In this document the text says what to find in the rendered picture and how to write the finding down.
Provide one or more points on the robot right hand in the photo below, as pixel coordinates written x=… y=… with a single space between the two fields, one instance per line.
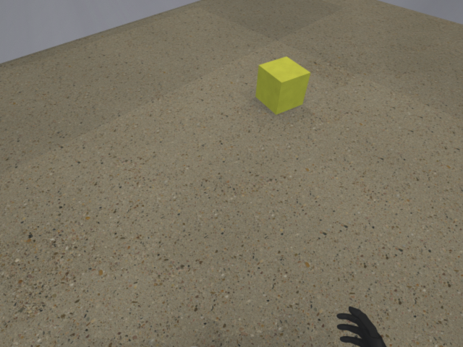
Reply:
x=366 y=330

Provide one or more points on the carton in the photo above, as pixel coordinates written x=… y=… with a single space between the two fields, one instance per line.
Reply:
x=281 y=84

